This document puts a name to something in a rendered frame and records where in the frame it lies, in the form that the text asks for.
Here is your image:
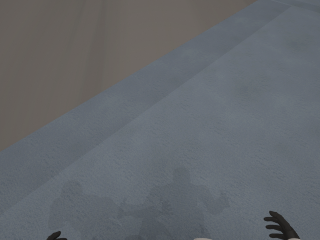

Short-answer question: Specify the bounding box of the right robot hand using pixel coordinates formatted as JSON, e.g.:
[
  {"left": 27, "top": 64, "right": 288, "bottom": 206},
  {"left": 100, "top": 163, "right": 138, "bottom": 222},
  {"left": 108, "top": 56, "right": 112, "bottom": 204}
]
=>
[{"left": 264, "top": 211, "right": 300, "bottom": 240}]

